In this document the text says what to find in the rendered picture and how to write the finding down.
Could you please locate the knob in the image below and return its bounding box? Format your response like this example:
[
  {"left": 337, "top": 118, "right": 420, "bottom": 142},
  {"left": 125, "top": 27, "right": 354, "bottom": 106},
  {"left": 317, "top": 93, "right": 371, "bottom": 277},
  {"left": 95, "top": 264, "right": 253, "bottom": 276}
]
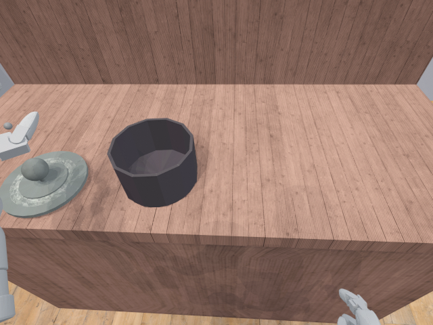
[{"left": 21, "top": 158, "right": 49, "bottom": 181}]

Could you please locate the lid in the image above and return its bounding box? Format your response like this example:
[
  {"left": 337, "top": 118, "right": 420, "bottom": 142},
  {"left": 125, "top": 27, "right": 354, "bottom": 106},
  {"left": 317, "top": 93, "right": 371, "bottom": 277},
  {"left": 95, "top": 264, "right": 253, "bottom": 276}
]
[{"left": 0, "top": 151, "right": 88, "bottom": 218}]

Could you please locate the robot left forearm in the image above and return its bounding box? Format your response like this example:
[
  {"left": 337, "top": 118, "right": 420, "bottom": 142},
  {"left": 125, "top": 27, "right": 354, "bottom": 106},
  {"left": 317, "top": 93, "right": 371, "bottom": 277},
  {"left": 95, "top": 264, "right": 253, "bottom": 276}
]
[{"left": 0, "top": 198, "right": 16, "bottom": 323}]

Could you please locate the left robot hand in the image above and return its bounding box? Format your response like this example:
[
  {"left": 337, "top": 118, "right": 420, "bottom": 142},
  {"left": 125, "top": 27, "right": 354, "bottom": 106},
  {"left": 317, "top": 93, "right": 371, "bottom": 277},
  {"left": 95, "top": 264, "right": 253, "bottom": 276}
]
[{"left": 0, "top": 83, "right": 39, "bottom": 161}]

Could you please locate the right robot hand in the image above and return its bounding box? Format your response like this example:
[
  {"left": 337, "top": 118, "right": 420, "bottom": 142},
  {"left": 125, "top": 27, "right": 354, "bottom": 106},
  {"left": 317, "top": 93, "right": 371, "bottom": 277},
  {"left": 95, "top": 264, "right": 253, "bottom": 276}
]
[{"left": 337, "top": 288, "right": 381, "bottom": 325}]

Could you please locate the pot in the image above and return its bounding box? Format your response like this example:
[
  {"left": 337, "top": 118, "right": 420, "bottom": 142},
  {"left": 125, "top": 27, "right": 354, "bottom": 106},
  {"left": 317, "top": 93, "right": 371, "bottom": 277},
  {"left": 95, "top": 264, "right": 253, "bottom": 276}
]
[{"left": 107, "top": 118, "right": 198, "bottom": 207}]

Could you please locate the table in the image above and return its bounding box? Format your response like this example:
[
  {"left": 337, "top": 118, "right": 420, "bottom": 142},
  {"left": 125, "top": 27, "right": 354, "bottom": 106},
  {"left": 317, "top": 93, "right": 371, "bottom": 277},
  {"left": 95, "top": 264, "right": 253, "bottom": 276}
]
[{"left": 0, "top": 0, "right": 433, "bottom": 324}]

